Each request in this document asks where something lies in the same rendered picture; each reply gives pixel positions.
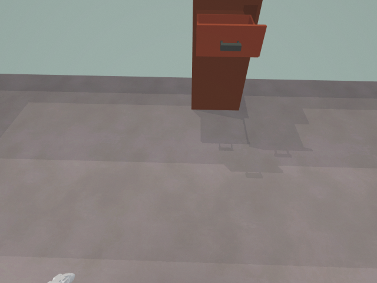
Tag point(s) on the drawer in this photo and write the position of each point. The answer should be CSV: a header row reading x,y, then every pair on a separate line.
x,y
229,28

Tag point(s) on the handle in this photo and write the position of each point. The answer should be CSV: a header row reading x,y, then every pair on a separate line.
x,y
230,46

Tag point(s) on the cabinet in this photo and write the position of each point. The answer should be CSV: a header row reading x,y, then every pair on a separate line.
x,y
218,82

